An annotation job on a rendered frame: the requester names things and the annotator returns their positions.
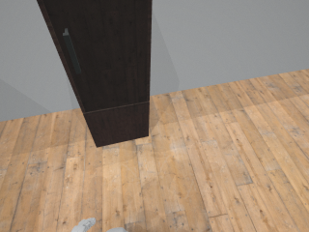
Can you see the robot left hand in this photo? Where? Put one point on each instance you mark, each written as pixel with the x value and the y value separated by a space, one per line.
pixel 84 225

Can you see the handle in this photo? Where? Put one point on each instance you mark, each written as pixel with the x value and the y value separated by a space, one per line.
pixel 71 51

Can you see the cupboard door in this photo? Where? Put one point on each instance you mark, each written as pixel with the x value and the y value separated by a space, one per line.
pixel 110 40

